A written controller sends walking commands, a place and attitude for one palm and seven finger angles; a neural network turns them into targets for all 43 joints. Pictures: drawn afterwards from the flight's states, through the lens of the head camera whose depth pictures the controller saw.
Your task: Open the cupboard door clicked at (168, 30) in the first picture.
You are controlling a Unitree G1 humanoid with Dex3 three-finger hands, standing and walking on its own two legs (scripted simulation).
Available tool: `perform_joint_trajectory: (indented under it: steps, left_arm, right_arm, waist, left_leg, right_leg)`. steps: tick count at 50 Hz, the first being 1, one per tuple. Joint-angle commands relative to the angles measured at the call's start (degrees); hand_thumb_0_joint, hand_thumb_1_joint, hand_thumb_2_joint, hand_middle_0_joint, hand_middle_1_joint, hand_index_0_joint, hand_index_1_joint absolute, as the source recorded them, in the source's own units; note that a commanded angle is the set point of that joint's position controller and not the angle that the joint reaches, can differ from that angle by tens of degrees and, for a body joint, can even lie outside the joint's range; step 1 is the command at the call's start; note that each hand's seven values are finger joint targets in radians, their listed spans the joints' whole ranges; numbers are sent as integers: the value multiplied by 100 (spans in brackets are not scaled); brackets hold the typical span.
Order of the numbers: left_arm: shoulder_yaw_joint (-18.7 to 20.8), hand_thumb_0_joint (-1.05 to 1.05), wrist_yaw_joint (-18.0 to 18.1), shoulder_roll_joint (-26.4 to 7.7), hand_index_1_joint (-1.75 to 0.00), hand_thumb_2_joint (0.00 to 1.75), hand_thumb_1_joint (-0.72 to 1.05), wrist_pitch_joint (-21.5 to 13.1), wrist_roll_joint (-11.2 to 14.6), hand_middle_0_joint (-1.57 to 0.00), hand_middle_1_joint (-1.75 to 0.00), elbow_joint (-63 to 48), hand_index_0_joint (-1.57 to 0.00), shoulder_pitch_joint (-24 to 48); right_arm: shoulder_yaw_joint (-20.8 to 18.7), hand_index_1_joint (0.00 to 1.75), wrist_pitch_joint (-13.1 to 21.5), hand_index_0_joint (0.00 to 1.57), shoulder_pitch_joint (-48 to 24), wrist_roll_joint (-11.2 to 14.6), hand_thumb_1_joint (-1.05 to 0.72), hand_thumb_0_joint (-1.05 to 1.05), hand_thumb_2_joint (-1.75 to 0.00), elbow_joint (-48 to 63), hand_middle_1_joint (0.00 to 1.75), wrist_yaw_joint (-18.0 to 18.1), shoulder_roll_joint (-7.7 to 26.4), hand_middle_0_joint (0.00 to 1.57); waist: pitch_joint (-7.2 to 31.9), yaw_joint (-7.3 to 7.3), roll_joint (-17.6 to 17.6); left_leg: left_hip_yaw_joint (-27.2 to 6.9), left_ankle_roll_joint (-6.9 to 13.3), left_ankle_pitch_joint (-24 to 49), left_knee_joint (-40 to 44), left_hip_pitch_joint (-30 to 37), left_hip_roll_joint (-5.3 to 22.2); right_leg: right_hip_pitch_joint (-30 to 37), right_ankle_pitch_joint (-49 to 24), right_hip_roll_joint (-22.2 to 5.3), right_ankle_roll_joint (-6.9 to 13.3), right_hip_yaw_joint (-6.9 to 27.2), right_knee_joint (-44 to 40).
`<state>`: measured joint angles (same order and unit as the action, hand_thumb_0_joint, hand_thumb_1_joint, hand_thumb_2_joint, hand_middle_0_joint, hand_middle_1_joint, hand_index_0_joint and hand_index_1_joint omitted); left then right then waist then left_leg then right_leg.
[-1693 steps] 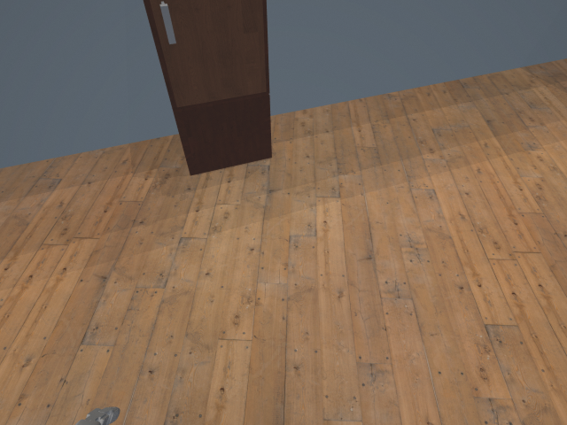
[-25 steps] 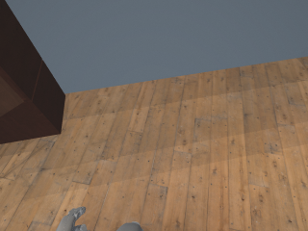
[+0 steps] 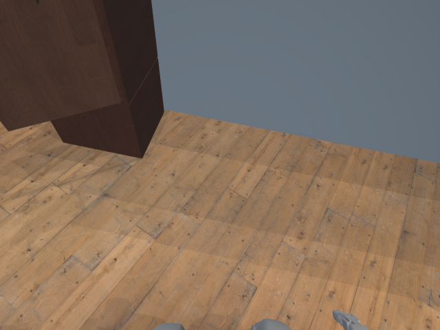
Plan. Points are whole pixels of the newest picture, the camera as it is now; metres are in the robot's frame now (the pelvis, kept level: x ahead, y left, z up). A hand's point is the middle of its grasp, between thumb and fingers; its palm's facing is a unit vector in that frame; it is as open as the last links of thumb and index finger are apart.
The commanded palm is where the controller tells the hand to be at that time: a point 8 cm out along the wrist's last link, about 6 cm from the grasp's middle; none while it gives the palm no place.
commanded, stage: turn to face it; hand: left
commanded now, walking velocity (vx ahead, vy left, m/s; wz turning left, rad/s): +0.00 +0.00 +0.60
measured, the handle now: out of the picture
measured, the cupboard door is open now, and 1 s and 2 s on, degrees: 39 39 39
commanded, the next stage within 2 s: take the last steps up to it in 0.70 s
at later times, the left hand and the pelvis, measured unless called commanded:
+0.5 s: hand out of the picture +0.06 +0.15 -0.13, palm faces +0.26 -0.92 -0.28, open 7.4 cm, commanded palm none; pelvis +0.01 -0.06 +0.01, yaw +17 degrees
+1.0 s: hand out of the picture -0.08 +0.18 -0.17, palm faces +0.52 -0.83 -0.20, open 7.4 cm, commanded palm none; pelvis +0.00 -0.01 +0.01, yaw +28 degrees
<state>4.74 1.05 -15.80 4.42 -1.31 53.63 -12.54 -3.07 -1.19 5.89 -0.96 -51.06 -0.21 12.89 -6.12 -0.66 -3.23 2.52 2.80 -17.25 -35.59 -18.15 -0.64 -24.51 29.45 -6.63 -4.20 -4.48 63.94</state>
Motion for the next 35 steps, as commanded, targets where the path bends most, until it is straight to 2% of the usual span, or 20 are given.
perform_joint_trajectory:
  steps: [1, 3, 7, 10, 12, 14, 15, 16, 17, 18, 19, 20, 21, 22, 23, 24, 26, 29, 33, 35]
  left_arm:
    - [68, 0, -61, -354, -30, 90, 90, -218, -10, -20, -30, -597, -20, 154]
    - [59, 0, -66, -353, -30, 90, 90, -227, -12, -20, -30, -583, -20, 90]
    - [44, 0, -42, -338, -30, 90, 90, -239, -5, -20, -30, -721, -20, 379]
    - [17, 0, -26, -272, -30, 90, 90, -269, 23, -20, -30, -852, -20, 597]
    - [1, 0, -18, -253, -30, 90, 90, -298, 38, -20, -30, -877, -20, 567]
    - [-7, 0, 6, -228, -30, 90, 90, -337, 74, -20, -30, -854, -20, 320]
    - [5, 0, 18, -253, -30, 90, 90, -365, 89, -20, -30, -799, -20, 148]
    - [31, 0, 39, -311, -30, 90, 90, -407, 97, -20, -30, -738, -20, -79]
    - [90, 0, 77, -596, -30, 90, 90, -471, 57, -20, -30, -690, -20, -342]
    - [186, 0, 121, -1066, -30, 90, 90, -511, -29, -20, -30, -669, -20, -426]
    - [128, 0, 125, -1140, -30, 90, 90, -489, -27, -20, -30, -698, -20, -325]
    - [37, 0, 124, -823, -30, 90, 90, -502, 6, -20, -30, -761, -20, -36]
    - [9, 0, 126, -576, -30, 90, 90, -548, 21, -20, -30, -755, -20, 198]
    - [-23, 0, 125, -487, -30, 90, 90, -511, 47, -20, -30, -788, -20, 360]
    - [-64, 0, 110, -386, -30, 90, 90, -527, 56, -20, -30, -794, -20, 363]
    - [-64, 0, 107, -365, -30, 90, 90, -546, 54, -20, -30, -775, -20, 263]
    - [-44, 0, 111, -397, -30, 90, 90, -562, 43, -20, -30, -672, -20, -50]
    - [4, 0, 118, -486, -30, 90, 90, -557, 4, -20, -30, -538, -20, -394]
    - [55, 0, 93, -591, -30, 90, 90, -544, -49, -20, -30, -334, -20, -689]
    - [83, 0, 86, -662, -30, 90, 90, -534, -64, -20, -30, -266, -20, -740]
  right_arm:
    - [-244, 30, 50, 20, 275, -32, -90, 0, -90, 234, 30, 107, 1149, 20]
    - [-242, 30, 68, 20, 323, -18, -90, 0, -90, 217, 30, 93, 1142, 20]
    - [-285, 30, 39, 20, 491, -30, -90, 0, -90, 187, 30, 70, 1169, 20]
    - [-328, 30, 16, 20, 599, -58, -90, 0, -90, 151, 30, 69, 1176, 20]
    - [-346, 30, -2, 20, 576, -61, -90, 0, -90, 158, 30, 71, 1164, 20]
    - [-376, 30, -24, 20, 478, -60, -90, 0, -90, 201, 30, 75, 1163, 20]
    - [-383, 30, -32, 20, 409, -37, -90, 0, -90, 217, 30, 76, 1125, 20]
    - [-380, 30, -39, 20, 336, -2, -90, 0, -90, 240, 30, 71, 1068, 20]
    - [-360, 30, -29, 20, 338, 54, -90, 0, -90, 268, 30, 41, 836, 20]
    - [-316, 30, -10, 20, 400, 92, -90, 0, -90, 360, 30, 24, 464, 20]
    - [-346, 30, -30, 20, 328, 23, -90, 0, -90, 363, 30, 14, 700, 20]
    - [-346, 30, -74, 20, 363, -22, -90, 0, -90, 269, 30, -26, 700, 20]
    - [-366, 30, -131, 20, 495, -31, -90, 0, -90, 102, 30, -36, 644, 20]
    - [-368, 30, -185, 20, 561, -12, -90, 0, -90, 0, 30, -58, 652, 20]
    - [-323, 30, -200, 20, 525, -14, -90, 0, -90, -14, 30, -87, 601, 20]
    - [-298, 30, -209, 20, 491, -5, -90, 0, -90, -30, 30, -101, 521, 20]
    - [-251, 30, -217, 20, 283, 1, -90, 0, -90, -32, 30, -107, 465, 20]
    - [-197, 30, -215, 20, -12, 8, -90, 0, -90, -3, 30, -97, 382, 20]
    - [-108, 30, -152, 20, -250, 27, -90, 0, -90, 12, 30, -83, 256, 20]
    - [-79, 30, -104, 20, -278, 46, -90, 0, -90, 8, 30, -66, 248, 20]
  waist:
    - [593, 114, 1072]
    - [734, 82, 1045]
    - [668, 172, 1015]
    - [734, 253, 1134]
    - [846, 232, 1252]
    - [1026, 151, 1399]
    - [1082, 64, 1286]
    - [1151, -68, 1182]
    - [1250, -202, 453]
    - [1268, -241, -1249]
    - [1057, -187, -1125]
    - [737, -9, -467]
    - [692, 165, -1006]
    - [620, 245, -851]
    - [516, 250, -839]
    - [563, 238, -815]
    - [606, 100, -731]
    - [598, -69, -568]
    - [613, -213, -806]
    - [639, -233, -932]
  left_leg:
    - [-1639, 567, 1791, 1800, 630, 1332]
    - [-1602, 561, 1614, 1819, 672, 1230]
    - [-2003, 675, 1182, 1859, 663, 1247]
    - [-2245, 709, 1445, 1675, 722, 1212]
    - [-2370, 695, 1755, 1520, 678, 1137]
    - [-2468, 643, 2264, 1251, 562, 1053]
    - [-2465, 549, 2341, 1085, 407, 946]
    - [-2400, 370, 2130, 861, 78, 770]
    - [-2158, 86, 1265, 333, -682, 443]
    - [-924, -421, -952, -972, -1716, -418]
    - [-710, -489, -1879, -2351, -1671, -368]
    - [-879, -476, -1462, -3071, -1660, -183]
    - [-844, -543, -1218, -3396, -1744, -47]
    - [-724, -595, -859, -3589, -1654, 53]
    - [-611, -633, -608, -3620, -1634, 103]
    - [-520, -663, -476, -3528, -1609, 91]
    - [-376, -698, -463, -3141, -1579, 122]
    - [-206, -704, -690, -2418, -1401, 155]
    - [58, -604, -958, -1262, -948, 85]
    - [171, -523, -963, -760, -607, 17]
  right_leg:
    - [-708, -794, 2, -76, 467, 318]
    - [-615, -903, 72, -102, 467, 86]
    - [-603, -807, 177, -137, 481, -484]
    - [-387, -597, 321, -110, 459, -1144]
    - [-30, -513, 471, -66, 420, -1690]
    - [581, -592, 637, -2, 359, -2454]
    - [987, -953, 697, 23, 327, -2951]
    - [1613, -1498, 656, 54, 324, -3698]
    - [2549, -1785, 96, 161, 869, -4457]
    - [3132, -2283, -1536, 747, 2415, -4846]
    - [2269, -3030, -2275, 1275, 2679, -4805]
    - [1914, -3266, -1871, 1336, 2045, -4679]
    - [1892, -3719, -1538, 1198, 1769, -4583]
    - [1825, -3909, -1279, 1079, 1230, -4456]
    - [1804, -4200, -1081, 996, 794, -4403]
    - [1888, -4356, -987, 934, 581, -4375]
    - [2163, -4597, -1003, 926, 424, -4328]
    - [2358, -4702, -1171, 1044, 377, -4268]
    - [2459, -5191, -1237, 1109, 286, -4039]
    - [2399, -5403, -1278, 1125, 284, -3876]
